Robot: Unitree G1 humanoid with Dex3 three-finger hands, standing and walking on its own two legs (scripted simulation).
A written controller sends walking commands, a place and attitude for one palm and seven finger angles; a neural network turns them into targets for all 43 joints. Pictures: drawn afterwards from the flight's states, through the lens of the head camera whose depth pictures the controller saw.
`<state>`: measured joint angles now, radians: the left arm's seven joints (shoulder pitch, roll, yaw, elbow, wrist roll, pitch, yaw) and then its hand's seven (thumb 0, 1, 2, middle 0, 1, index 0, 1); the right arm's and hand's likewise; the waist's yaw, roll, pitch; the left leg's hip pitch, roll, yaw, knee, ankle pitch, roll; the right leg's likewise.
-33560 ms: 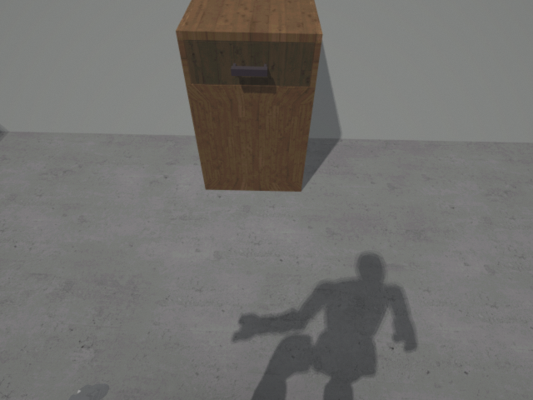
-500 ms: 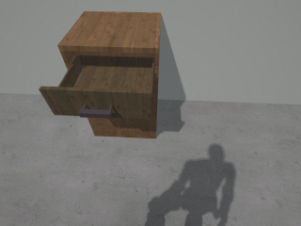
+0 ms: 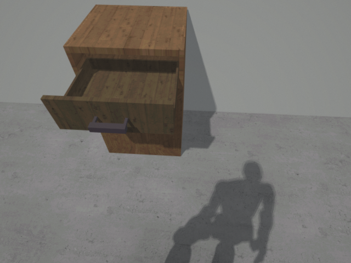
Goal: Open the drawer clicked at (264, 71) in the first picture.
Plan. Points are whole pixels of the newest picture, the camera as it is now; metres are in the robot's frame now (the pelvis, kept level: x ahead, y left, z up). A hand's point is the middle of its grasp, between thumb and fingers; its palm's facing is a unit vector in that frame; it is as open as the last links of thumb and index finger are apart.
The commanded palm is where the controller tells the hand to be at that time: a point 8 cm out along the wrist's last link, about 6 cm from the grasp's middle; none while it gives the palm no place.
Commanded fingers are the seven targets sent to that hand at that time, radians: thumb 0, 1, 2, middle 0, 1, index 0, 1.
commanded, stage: look to check the result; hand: left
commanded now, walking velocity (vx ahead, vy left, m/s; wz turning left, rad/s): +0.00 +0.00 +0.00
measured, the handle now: (109, 123) +0.56 +0.27 -0.09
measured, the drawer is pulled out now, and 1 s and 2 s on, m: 0.29 0.29 0.29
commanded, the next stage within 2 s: stand and wait in 0.26 s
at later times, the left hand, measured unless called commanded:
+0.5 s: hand out of the picture +0.02 +0.17 -0.17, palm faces +0.02 -0.98 -0.21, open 7.3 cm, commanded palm none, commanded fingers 0.00 0.90 0.90 -0.20 -0.30 -0.20 -0.30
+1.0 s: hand out of the picture +0.03 +0.18 -0.17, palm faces +0.02 -0.97 -0.23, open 7.3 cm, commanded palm none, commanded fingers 0.00 0.90 0.90 -0.20 -0.30 -0.20 -0.30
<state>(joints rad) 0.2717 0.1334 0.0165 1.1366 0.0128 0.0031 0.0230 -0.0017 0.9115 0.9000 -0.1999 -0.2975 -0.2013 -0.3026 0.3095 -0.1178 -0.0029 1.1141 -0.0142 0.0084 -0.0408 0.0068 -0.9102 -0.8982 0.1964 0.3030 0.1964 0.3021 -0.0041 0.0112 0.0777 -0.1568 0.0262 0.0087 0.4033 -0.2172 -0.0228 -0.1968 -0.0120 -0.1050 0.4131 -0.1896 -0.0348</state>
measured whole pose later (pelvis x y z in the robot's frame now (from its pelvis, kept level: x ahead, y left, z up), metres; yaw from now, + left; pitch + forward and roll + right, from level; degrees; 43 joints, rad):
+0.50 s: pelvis +0.01 -0.01 +0.00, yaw +0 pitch -2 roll +0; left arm 0.23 0.16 0.02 1.13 0.01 0.00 0.02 0.00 0.91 0.90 -0.20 -0.30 -0.20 -0.30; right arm 0.28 -0.14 -0.01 1.12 -0.02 0.01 -0.04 0.01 -0.91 -0.90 0.20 0.30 0.20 0.30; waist -0.01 0.01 0.08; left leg -0.14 0.04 0.01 0.38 -0.21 -0.03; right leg -0.18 0.00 -0.10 0.39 -0.19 -0.04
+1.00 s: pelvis +0.01 -0.01 +0.00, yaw +0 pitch -2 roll +0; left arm 0.20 0.18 0.02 1.13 0.01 -0.01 0.02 0.00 0.91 0.90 -0.20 -0.30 -0.20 -0.30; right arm 0.25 -0.17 -0.01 1.12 -0.02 0.00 -0.04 0.01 -0.91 -0.90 0.20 0.30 0.20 0.30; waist 0.00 0.02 0.08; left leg -0.12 0.04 0.01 0.36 -0.21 -0.04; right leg -0.16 0.00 -0.11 0.37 -0.18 -0.05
